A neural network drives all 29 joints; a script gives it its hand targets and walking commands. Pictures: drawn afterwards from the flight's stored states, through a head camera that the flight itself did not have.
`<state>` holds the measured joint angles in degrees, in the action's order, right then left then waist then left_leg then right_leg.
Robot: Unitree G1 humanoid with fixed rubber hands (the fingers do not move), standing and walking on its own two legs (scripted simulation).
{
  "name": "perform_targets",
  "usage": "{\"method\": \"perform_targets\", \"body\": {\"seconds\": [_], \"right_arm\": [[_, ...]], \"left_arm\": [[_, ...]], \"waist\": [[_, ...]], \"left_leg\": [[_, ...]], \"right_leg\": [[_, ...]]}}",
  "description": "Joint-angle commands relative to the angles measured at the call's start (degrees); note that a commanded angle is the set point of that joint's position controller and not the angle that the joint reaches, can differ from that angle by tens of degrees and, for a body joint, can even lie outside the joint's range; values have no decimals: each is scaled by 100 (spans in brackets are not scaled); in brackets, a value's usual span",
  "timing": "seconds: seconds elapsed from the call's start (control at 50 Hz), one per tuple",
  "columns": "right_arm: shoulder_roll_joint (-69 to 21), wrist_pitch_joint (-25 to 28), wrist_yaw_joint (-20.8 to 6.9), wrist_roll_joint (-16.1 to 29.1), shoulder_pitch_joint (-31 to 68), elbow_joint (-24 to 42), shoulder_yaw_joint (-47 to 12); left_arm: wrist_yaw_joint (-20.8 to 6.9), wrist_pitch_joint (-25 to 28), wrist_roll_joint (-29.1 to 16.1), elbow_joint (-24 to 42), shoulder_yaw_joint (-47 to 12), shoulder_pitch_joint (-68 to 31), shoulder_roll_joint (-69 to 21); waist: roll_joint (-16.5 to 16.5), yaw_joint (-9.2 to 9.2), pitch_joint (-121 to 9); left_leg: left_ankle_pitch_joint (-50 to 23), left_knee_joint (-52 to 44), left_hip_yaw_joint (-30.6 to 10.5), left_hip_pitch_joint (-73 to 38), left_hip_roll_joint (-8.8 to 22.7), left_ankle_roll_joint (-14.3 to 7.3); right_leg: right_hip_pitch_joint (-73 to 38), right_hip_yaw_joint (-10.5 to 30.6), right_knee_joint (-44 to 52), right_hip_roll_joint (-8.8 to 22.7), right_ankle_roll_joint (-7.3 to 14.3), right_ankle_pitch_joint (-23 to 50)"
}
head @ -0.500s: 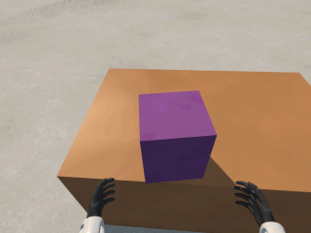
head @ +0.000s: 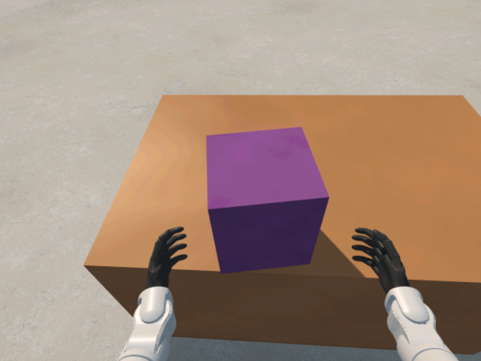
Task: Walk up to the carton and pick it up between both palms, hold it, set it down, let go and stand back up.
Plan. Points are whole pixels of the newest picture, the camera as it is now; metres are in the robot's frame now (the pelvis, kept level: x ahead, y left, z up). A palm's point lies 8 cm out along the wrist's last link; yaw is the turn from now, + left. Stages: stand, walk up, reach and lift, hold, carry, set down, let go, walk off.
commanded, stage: reach and lift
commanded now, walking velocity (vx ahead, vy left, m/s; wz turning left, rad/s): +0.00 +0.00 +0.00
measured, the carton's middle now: (260, 202) +0.46 +0.00 -0.04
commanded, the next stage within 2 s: none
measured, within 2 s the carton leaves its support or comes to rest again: neither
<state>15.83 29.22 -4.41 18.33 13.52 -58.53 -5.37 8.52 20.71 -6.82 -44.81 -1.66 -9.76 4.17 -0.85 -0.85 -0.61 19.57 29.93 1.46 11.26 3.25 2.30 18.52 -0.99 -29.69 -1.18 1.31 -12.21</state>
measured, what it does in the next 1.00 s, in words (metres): stands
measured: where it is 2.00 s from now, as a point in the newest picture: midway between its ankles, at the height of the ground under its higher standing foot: outside the picture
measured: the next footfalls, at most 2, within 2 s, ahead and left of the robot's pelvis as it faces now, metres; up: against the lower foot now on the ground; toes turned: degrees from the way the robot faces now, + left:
none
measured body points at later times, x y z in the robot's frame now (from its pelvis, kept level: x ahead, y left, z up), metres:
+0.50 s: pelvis -0.02 -0.01 +0.00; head +0.02 -0.02 +0.44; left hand +0.35 +0.18 +0.02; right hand +0.37 -0.21 +0.02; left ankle -0.04 +0.14 -0.73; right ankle +0.04 -0.11 -0.73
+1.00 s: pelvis -0.03 -0.02 -0.01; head +0.04 -0.03 +0.44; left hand +0.41 +0.18 +0.06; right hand +0.44 -0.20 +0.07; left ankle -0.04 +0.14 -0.73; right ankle +0.04 -0.11 -0.73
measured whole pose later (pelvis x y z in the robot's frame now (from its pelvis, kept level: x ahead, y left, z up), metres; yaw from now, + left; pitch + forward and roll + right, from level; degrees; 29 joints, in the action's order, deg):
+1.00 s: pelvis -0.03 -0.02 -0.01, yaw +0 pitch +18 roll +1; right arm 18.9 9.1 0.4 21.6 51.6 -69.5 -8.6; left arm 7.1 11.2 -15.3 -69.9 -0.1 -50.3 11.0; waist -0.4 -3.2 -11.6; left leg 14.9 30.8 0.7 33.9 3.1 3.3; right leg 40.3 -0.6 -29.0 -1.5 2.3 -6.7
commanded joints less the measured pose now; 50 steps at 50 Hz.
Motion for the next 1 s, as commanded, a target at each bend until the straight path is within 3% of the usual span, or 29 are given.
{"method": "perform_targets", "body": {"seconds": [0.0,0.02,0.08,0.1,0.18,0.2,0.24,0.26,0.28,0.3,0.34,0.36,0.38,0.44,0.46,0.48,0.5,0.56,0.58,0.6,0.64,0.7,0.8,0.82,0.86,0.88,0.9,0.92,0.98], "right_arm": [[892,-47,28,13,2166,600,238],[828,-113,1,16,1935,570,169],[836,-311,7,23,2154,616,132],[849,-330,9,112,2125,652,145],[994,-480,73,122,2872,555,168],[1021,-520,79,91,2939,371,132],[1088,-571,53,165,3097,97,70],[1045,-608,46,69,2892,25,86],[1063,-654,90,117,3090,202,111],[1091,-683,95,135,3540,260,122],[995,-785,103,167,3821,416,9],[1023,-832,97,128,3848,223,65],[1023,-889,128,93,4071,352,41],[1015,-1111,150,190,4503,79,33],[969,-1188,155,216,4476,94,-66],[1043,-1184,161,161,4437,-44,-55],[1100,-1200,205,170,4485,102,-55],[1113,-1265,285,266,4881,131,-157],[1167,-1280,332,293,4877,113,-117],[1065,-1312,341,326,4970,86,-169],[1152,-1374,376,221,4939,-75,-229],[1177,-1511,397,300,5410,26,-97],[1204,-1664,345,311,5797,-291,-115],[1192,-1669,370,339,5982,-131,-58],[1206,-1693,454,302,5983,-271,-220],[1239,-1737,491,263,6125,-333,-230],[1206,-1794,524,330,6290,-239,-234],[1187,-1842,497,370,6797,-65,-135],[1158,-1912,472,348,6791,-266,-174]], "left_arm": [[-34,-52,-69,288,96,-1926,472],[-8,-81,-16,267,191,-1691,464],[28,-61,-246,307,66,-2166,702],[49,-56,-178,565,148,-2102,621],[8,-203,-152,407,227,-2849,717],[1,-206,-183,334,174,-2934,640],[-6,-291,-209,96,196,-3136,644],[-13,-329,-147,9,211,-2743,601],[-45,-371,-121,150,278,-3047,721],[-58,-366,-283,-112,195,-3466,871],[-12,-326,-315,-180,333,-3676,924],[13,-370,-370,-268,240,-3667,812],[9,-383,-356,-334,321,-3935,1002],[-29,-480,-547,-745,134,-4525,1035],[-45,-512,-619,-906,138,-4484,1042],[-33,-514,-560,-693,154,-4458,1017],[-27,-492,-588,-563,272,-4582,1124],[-64,-597,-542,-522,352,-4860,1140],[-96,-644,-571,-684,392,-4884,1263],[-114,-659,-523,-719,367,-4924,1183],[-202,-725,-572,-913,308,-4846,1129],[-167,-690,-706,-1042,317,-5576,1408],[-75,-727,-758,-1341,149,-5977,1472],[-84,-730,-852,-1189,-2,-6081,1430],[-159,-784,-760,-1613,216,-5927,1407],[-212,-791,-758,-1831,393,-6089,1601],[-217,-761,-779,-1612,387,-6348,1680],[-160,-725,-888,-1534,259,-6746,1608],[-111,-783,-1041,-1664,70,-6897,1538]], "waist": [[548,-4,-1307],[451,-103,-1393],[596,70,-1672],[346,-147,-2018],[82,-32,-2410],[225,-26,-2485],[132,51,-2433],[146,-96,-2434],[169,-41,-2539],[481,83,-2462],[435,-208,-2849],[426,-107,-2731],[426,-182,-2958],[417,-113,-2897],[562,-185,-2830],[325,-120,-3134],[486,-211,-3403],[503,-238,-3825],[404,-111,-3863],[398,-236,-3698],[517,-73,-3695],[507,-178,-4043],[228,-224,-4186],[165,-115,-4515],[529,-217,-4383],[656,-249,-4239],[592,-209,-4379],[594,-346,-4495],[429,-230,-4911]], "left_leg": [[-1321,-443,102,947,-408,-104],[-1338,-511,137,940,-378,-102],[-880,-586,193,1066,-435,-160],[-1392,-517,185,1013,-405,-104],[-1841,-321,178,988,-410,-31],[-1900,-273,171,990,-379,10],[-1741,-261,159,1021,-404,16],[-1898,-365,175,989,-358,9],[-1753,-356,195,1003,-391,-20],[-1373,-377,169,1357,-403,-93],[-1205,-387,212,1549,-404,-136],[-1307,-380,181,1566,-394,-103],[-1344,-311,240,1703,-408,-150],[-1000,-411,198,1835,-366,-129],[-948,-431,271,1892,-366,-133],[-1318,-370,239,1713,-360,-89],[-1535,-285,292,1677,-383,-71],[-2018,-187,315,1676,-361,-1],[-1966,-187,311,1729,-423,5],[-1969,-225,314,1824,-411,-5],[-1897,-278,300,1722,-411,-8],[-1305,-337,289,2121,-429,-54],[-1584,-244,307,2028,-386,19],[-1738,-198,324,1892,-385,71],[-2049,-142,285,2159,-380,6],[-1791,-231,302,2455,-416,-15],[-1636,-285,283,2492,-438,-16],[-1496,-337,330,2581,-389,-34],[-1561,-232,350,2512,-392,-9]], "right_leg": [[-1414,223,342,-79,-60,1062],[-1474,222,312,-77,-37,1126],[-1459,205,356,-73,-90,923],[-1715,301,254,-78,-23,1357],[-1489,241,237,-94,-29,1697],[-1466,229,138,-88,-19,1746],[-1276,190,234,-106,-11,1483],[-1437,213,263,-108,-20,1650],[-1398,201,278,-115,-42,1565],[-1371,254,237,-83,-97,1383],[-1483,318,156,-40,-82,1226],[-1327,235,125,-74,-71,1213],[-1354,306,132,-50,-79,1293],[-1228,275,188,-74,-86,923],[-1181,262,168,-63,-102,861],[-1151,212,167,-63,-46,1113],[-1251,237,107,-89,-98,1387],[-1461,258,25,-133,-84,2012],[-1518,233,97,-122,-126,2097],[-1534,236,59,-103,-149,2065],[-1500,164,119,-116,-128,2018],[-1520,267,94,-80,-157,1493],[-1116,196,102,-88,-139,1528],[-1152,126,91,-105,-96,1587],[-1520,254,-24,-70,-137,2322],[-1709,272,-20,-44,-226,2260],[-1835,248,-33,-52,-221,2172],[-1719,325,-41,25,-218,2111],[-1581,267,-19,-52,-156,1911]]}}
